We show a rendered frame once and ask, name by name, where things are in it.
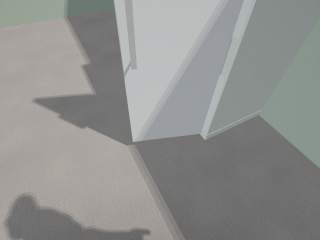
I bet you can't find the fridge door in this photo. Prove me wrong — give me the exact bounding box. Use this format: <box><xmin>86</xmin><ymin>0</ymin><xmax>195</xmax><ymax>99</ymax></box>
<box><xmin>113</xmin><ymin>0</ymin><xmax>244</xmax><ymax>142</ymax></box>

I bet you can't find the handle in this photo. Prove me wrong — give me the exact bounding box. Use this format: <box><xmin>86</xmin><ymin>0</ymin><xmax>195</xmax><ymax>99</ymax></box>
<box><xmin>124</xmin><ymin>0</ymin><xmax>137</xmax><ymax>70</ymax></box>

